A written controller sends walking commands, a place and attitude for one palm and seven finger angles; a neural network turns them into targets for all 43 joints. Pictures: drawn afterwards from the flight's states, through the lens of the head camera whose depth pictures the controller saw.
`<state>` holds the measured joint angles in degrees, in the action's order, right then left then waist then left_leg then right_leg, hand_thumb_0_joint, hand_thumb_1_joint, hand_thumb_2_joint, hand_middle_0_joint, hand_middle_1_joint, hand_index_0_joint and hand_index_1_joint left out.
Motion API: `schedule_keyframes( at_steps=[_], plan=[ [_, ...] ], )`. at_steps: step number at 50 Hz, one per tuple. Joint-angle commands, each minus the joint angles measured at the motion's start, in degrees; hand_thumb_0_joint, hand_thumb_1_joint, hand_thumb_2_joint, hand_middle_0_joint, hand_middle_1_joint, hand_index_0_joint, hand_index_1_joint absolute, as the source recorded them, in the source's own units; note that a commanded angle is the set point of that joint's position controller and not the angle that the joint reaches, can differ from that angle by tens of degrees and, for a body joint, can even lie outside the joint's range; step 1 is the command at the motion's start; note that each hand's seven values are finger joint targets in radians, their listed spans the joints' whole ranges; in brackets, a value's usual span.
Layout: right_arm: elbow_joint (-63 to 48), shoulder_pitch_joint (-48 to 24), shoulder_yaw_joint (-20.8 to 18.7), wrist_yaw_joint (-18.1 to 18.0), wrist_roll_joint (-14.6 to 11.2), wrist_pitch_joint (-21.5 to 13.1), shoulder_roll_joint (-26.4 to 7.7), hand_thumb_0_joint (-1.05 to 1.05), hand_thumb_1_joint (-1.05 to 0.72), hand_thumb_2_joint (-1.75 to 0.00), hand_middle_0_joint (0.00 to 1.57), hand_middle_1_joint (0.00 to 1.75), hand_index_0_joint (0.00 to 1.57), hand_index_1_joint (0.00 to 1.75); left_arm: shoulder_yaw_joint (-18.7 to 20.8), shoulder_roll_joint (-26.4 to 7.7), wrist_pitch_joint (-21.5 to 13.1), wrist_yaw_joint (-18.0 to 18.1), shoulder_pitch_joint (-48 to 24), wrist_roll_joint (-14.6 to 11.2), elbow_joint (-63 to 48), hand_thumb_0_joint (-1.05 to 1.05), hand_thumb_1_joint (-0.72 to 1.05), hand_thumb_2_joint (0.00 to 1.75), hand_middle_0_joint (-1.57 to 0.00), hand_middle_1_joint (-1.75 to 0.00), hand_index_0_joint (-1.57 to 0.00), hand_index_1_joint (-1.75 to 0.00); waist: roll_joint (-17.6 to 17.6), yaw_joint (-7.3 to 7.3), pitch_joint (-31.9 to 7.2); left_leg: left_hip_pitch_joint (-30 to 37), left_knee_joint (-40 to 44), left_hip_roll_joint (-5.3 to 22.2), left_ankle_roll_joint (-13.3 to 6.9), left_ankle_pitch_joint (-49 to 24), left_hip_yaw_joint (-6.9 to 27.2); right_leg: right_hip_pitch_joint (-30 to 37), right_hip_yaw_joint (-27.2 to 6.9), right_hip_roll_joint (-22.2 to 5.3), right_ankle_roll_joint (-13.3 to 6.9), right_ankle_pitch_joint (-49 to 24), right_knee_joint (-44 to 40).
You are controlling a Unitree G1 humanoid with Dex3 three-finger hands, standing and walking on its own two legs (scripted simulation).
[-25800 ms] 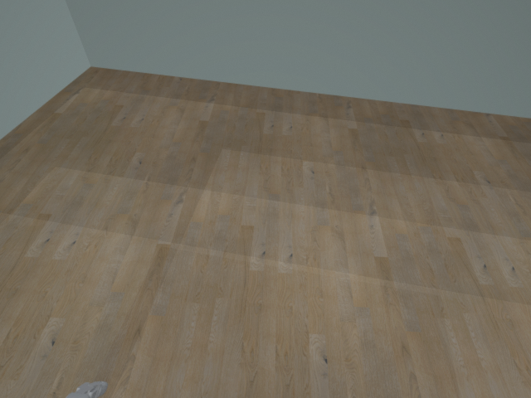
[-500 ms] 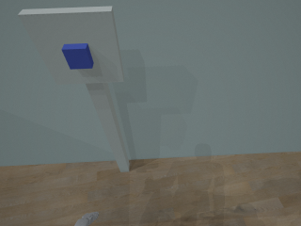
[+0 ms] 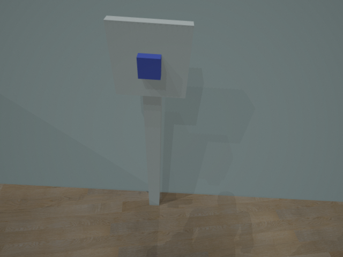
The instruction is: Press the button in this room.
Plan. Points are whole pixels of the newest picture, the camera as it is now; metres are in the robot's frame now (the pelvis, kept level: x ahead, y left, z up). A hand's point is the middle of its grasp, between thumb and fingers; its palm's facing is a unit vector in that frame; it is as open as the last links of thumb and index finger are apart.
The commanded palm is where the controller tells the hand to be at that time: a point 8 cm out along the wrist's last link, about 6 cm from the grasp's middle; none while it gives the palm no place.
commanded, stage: look again from close up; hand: left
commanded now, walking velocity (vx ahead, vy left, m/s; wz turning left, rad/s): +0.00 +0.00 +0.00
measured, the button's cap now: (149, 66) +0.54 +0.12 +0.19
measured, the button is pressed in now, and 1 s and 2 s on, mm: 0 0 0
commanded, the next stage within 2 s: shuffle to correct the standing spot in 0.24 s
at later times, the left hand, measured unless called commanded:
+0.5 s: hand out of the picture -0.02 +0.18 -0.17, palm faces +0.00 -0.99 -0.17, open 7.4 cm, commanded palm none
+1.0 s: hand out of the picture +0.03 +0.09 -0.18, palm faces +0.05 -1.00 -0.08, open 7.3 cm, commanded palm none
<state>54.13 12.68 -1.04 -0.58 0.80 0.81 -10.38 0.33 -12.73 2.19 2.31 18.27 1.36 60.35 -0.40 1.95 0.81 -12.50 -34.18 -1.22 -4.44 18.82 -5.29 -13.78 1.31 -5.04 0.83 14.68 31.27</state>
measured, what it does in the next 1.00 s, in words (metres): shifts its weight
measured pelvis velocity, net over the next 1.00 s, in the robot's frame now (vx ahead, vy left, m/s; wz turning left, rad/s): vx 0.06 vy -0.05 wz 0.02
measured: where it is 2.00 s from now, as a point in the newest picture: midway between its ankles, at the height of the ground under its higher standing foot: outside the picture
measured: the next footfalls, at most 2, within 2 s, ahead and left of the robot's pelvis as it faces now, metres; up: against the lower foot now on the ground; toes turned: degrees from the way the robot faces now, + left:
right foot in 1.30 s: +0.17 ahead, -0.27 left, +0.00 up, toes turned -4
left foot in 1.68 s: +0.10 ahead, -0.04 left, +0.00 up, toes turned +7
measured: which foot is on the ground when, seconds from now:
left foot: down 0.00-1.00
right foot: down 0.00-0.92, up 0.94-1.00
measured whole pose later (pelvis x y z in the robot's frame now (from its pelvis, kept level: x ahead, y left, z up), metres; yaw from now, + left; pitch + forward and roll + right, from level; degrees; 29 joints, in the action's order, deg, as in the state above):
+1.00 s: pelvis +0.06 -0.05 +0.00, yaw +1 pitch +0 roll -1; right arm 60.0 18.0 -1.2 -2.6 1.9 -1.7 -6.8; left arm 1.2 -7.5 2.2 0.2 21.1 1.8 61.3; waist -3.0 -0.4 -0.3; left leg -14.6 -33.4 2.5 -2.5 19.1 -7.4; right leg -18.9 5.5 1.0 -2.2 25.8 47.0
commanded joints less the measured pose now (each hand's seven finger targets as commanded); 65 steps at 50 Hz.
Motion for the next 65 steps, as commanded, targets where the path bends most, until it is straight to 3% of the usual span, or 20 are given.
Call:
schedule_keyframes(
  at_steps=[1,9,19,27,29,32,35,36,39,43,44,45,46,47,50,54,61,63,64,65],
  plan=[
    [-4.2,0.2,-1.3,-0.3,0.3,-1.2,-8.9,0.00,-0.90,-0.90,0.20,0.30,0.20,0.30,0.1,-3.3,-1.1,-0.6,1.7,0.3,-4.0,0.00,0.90,0.90,-0.20,-0.30,-0.20,-0.30,5.6,-1.02,7.1,-10.8,21.8,9.7,1.1,9.7,13.7,-0.4,1.1,1.5,-1.6,0.7,-1.0],
    [-2.1,3.1,-1.1,-0.7,0.1,-2.1,-8.2,0.00,-0.90,-0.90,0.20,0.30,0.20,0.30,-0.2,-2.3,-1.8,-0.5,4.0,0.1,-3.2,0.00,0.90,0.90,-0.20,-0.30,-0.20,-0.30,1.4,-1.35,3.3,-4.0,22.3,9.9,2.2,4.8,14.8,-1.8,-1.7,1.1,-1.6,-2.1,-2.9],
    [2.4,5.9,-0.5,-1.0,0.2,-2.7,-7.0,0.00,-0.90,-0.90,0.20,0.30,0.20,0.30,-0.4,-0.8,-2.4,-0.5,5.4,0.0,-0.7,0.00,0.90,0.90,-0.20,-0.30,-0.20,-0.30,2.0,-1.77,4.3,-2.6,23.1,9.7,2.7,5.1,13.8,-2.1,-3.0,1.1,-1.8,-2.3,-4.5],
    [3.5,7.8,-2.2,-2.1,0.9,-2.0,-8.4,0.00,-0.90,-0.90,0.20,0.30,0.20,0.30,1.1,1.2,-1.2,-2.1,4.0,0.9,-2.5,0.00,0.90,0.90,-0.20,-0.30,-0.20,-0.30,4.1,-2.54,6.7,-1.6,22.7,17.1,-4.2,9.0,17.8,-10.5,0.4,2.5,-2.2,5.4,4.7],
    [3.8,7.6,-2.0,-2.1,1.0,-2.1,-7.3,0.00,-0.90,-0.90,0.20,0.30,0.20,0.30,1.2,2.0,-1.6,-2.3,4.8,0.7,-2.2,0.00,0.90,0.90,-0.20,-0.30,-0.20,-0.30,5.6,-2.05,5.7,-2.3,20.3,15.8,-4.0,4.7,15.6,-7.2,1.1,2.5,-2.4,3.7,0.6],
    [4.1,7.7,-1.3,-2.0,0.6,-2.5,-4.6,0.00,-0.90,-0.90,0.20,0.30,0.20,0.30,1.5,0.8,-2.5,-1.9,7.5,0.4,-1.3,0.00,0.90,0.90,-0.20,-0.30,-0.20,-0.30,0.9,-0.82,2.7,-8.3,13.3,11.1,-1.4,-0.3,10.0,4.1,-2.6,-0.3,-3.8,-3.0,-6.7],
    [3.9,8.4,-0.6,-1.6,0.6,-2.4,-1.8,0.00,-0.90,-0.90,0.20,0.30,0.20,0.30,1.8,-1.8,-2.6,-1.4,8.5,0.2,-0.8,0.00,0.90,0.90,-0.20,-0.30,-0.20,-0.30,-13.9,-0.89,2.9,-15.1,0.7,2.4,1.4,6.1,0.0,7.7,-10.8,-6.7,-8.1,3.1,-13.0],
    [3.9,8.0,-0.5,-1.7,0.6,-2.2,-1.5,0.00,-0.90,-0.90,0.20,0.30,0.20,0.30,2.0,-1.9,-2.6,-1.1,9.1,0.1,-0.8,0.00,0.90,0.90,-0.20,-0.30,-0.20,-0.30,-15.2,-0.47,3.2,-15.1,-5.7,2.0,1.7,7.7,-1.1,6.3,-13.8,-9.6,-10.5,3.8,-16.5],
    [3.6,5.8,-0.6,-1.2,0.5,-2.0,-0.6,0.00,-0.90,-0.90,0.20,0.30,0.20,0.30,2.4,-1.6,-2.7,-0.7,7.8,0.5,-1.2,0.00,0.90,0.90,-0.20,-0.30,-0.20,-0.30,-6.5,-0.71,4.3,-16.7,-13.0,3.2,1.6,10.9,0.2,5.5,-12.1,-10.4,-14.4,-4.4,-16.8],
    [6.0,10.8,0.0,-1.3,0.5,-2.2,1.4,0.00,-0.90,-0.90,0.20,0.30,0.20,0.30,2.2,-1.5,-2.4,-0.7,5.0,0.0,-1.6,0.00,0.90,0.90,-0.20,-0.30,-0.20,-0.30,-3.1,-3.56,1.0,-2.8,3.0,2.9,2.6,-1.2,-2.1,1.0,-4.0,-5.3,-10.9,-9.6,-10.3],
    [7.0,13.3,-0.2,-1.6,0.6,-2.3,0.6,0.00,-0.90,-0.90,0.20,0.30,0.20,0.30,1.9,-0.9,-2.0,-0.9,4.2,-0.3,-1.8,0.00,0.90,0.90,-0.20,-0.30,-0.20,-0.30,-1.8,-4.49,1.2,2.1,7.7,4.1,2.8,-5.3,-0.9,-2.7,-2.1,-3.3,-8.8,-5.6,-7.5],
    [7.7,15.6,-0.9,-2.0,0.7,-2.6,-2.2,0.00,-0.90,-0.90,0.20,0.30,0.20,0.30,1.5,1.2,-2.0,-1.3,4.7,-0.3,-2.3,0.00,0.90,0.90,-0.20,-0.30,-0.20,-0.30,4.3,-5.01,0.9,6.7,11.8,10.1,1.2,-7.3,6.6,-7.8,0.4,-0.5,-6.5,-2.1,-1.5],
    [7.4,17.4,-2.0,-2.5,1.3,-2.6,-7.1,0.00,-0.90,-0.90,0.20,0.30,0.20,0.30,1.2,3.1,-1.9,-1.7,5.6,-0.3,-3.3,0.00,0.90,0.90,-0.20,-0.30,-0.20,-0.30,15.2,-5.37,0.7,10.2,17.6,22.8,-4.1,-9.5,23.7,-17.0,4.8,3.4,-3.2,7.5,7.7],
    [6.9,18.0,-2.9,-2.9,1.4,-2.1,-9.8,0.00,-0.90,-0.90,0.20,0.30,0.20,0.30,1.6,1.5,-1.7,-2.0,2.7,0.3,-5.0,0.00,0.90,0.90,-0.20,-0.30,-0.20,-0.30,13.5,-6.63,2.5,9.5,21.2,29.5,-9.7,-10.7,31.5,-21.3,2.6,4.0,-2.8,16.9,18.7],
    [6.1,13.2,-2.1,-3.3,1.3,-3.0,-6.4,0.00,-0.90,-0.90,0.20,0.30,0.20,0.30,2.9,0.3,-1.4,-2.7,-0.1,1.0,-5.2,0.00,0.90,0.90,-0.20,-0.30,-0.20,-0.30,7.4,-4.10,7.4,1.8,19.8,25.6,-8.7,-22.3,22.0,-22.5,-2.5,1.4,-2.3,10.6,30.7],
    [5.3,10.7,-2.1,-3.3,1.3,-3.7,-7.2,0.00,-0.90,-0.90,0.20,0.30,0.20,0.30,2.8,3.4,-0.6,-3.3,0.8,0.4,-4.4,0.00,0.90,0.90,-0.20,-0.30,-0.20,-0.30,8.0,-2.63,2.2,3.5,16.6,19.6,-4.6,-36.2,8.2,-17.7,0.1,1.4,0.1,4.6,26.9],
    [4.1,6.7,-4.0,-2.4,1.6,-1.7,-9.9,0.00,-0.90,-0.90,0.20,0.30,0.20,0.30,3.3,2.3,-1.2,-3.4,-1.5,-0.2,-5.9,0.00,0.90,0.90,-0.20,-0.30,-0.20,-0.30,13.1,-2.56,0.2,0.7,9.7,16.8,-1.2,-28.2,4.4,-5.1,5.1,3.0,0.5,0.5,3.4],
    [3.8,7.2,-3.6,-1.4,1.0,-1.5,-7.3,0.00,-0.90,-0.90,0.20,0.30,0.20,0.30,3.8,-1.3,-3.1,-2.6,6.0,-0.1,-3.0,0.00,0.90,0.90,-0.20,-0.30,-0.20,-0.30,2.6,0.34,-4.6,-4.2,0.4,10.5,3.3,-12.3,1.6,8.8,2.7,0.9,0.9,-14.0,-7.4],
    [3.4,10.1,-2.5,-1.0,0.3,-1.5,-1.9,0.00,-0.90,-0.90,0.20,0.30,0.20,0.30,4.6,-7.2,-4.1,-1.5,7.4,0.3,-2.4,0.00,0.90,0.90,-0.20,-0.30,-0.20,-0.30,-15.0,-0.02,-9.0,-12.8,-8.8,4.6,5.9,10.3,-1.7,17.3,-10.5,-12.4,-1.7,-30.0,-8.1],
    [2.4,9.6,-1.9,-1.3,-0.3,-0.6,-1.0,0.00,-0.90,-0.90,0.20,0.30,0.20,0.30,4.1,-8.6,-4.1,-1.0,7.0,-0.3,-3.2,0.00,0.90,0.90,-0.20,-0.30,-0.20,-0.30,-17.5,0.11,-11.0,-10.1,-13.5,3.6,5.6,18.8,3.3,12.6,-14.5,-18.2,-5.9,-40.1,-9.6]
  ],
)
